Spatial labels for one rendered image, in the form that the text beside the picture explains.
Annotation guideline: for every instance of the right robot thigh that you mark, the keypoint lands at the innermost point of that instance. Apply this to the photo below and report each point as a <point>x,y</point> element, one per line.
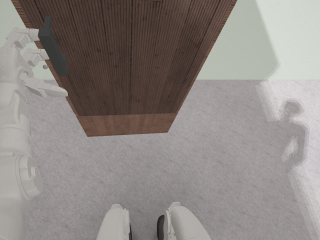
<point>183,224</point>

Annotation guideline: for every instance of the cupboard door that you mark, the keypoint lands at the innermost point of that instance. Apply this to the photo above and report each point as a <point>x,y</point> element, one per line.
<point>129,57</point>

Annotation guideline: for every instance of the left robot forearm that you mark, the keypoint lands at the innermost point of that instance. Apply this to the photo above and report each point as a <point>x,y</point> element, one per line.
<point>15,127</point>

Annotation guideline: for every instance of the handle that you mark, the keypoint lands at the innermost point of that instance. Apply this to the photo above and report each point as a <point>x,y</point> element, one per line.
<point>50,45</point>

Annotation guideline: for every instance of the left robot upper arm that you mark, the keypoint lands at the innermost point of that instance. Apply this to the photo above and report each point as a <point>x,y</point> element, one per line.
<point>20,182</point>

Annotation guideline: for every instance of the left robot hand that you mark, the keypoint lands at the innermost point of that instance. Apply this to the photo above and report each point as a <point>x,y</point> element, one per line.
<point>13,64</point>

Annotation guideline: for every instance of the robot left shin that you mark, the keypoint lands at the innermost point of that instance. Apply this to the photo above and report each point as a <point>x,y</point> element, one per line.
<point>115,206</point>

